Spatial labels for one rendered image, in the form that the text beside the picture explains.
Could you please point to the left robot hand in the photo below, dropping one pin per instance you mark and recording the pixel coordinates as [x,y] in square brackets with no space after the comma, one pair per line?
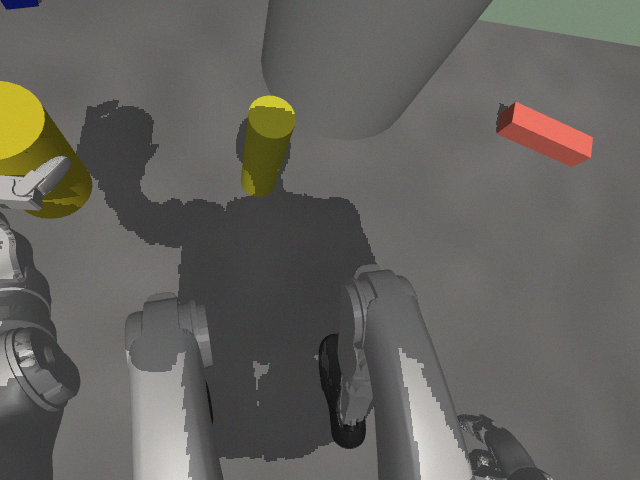
[27,192]

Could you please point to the right robot foot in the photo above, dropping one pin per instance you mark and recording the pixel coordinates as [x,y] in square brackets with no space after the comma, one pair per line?
[346,436]

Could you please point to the left robot arm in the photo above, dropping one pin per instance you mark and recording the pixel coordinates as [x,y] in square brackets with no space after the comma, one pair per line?
[36,377]

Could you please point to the right robot hand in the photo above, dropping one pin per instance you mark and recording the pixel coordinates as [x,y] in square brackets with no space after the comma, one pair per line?
[505,454]

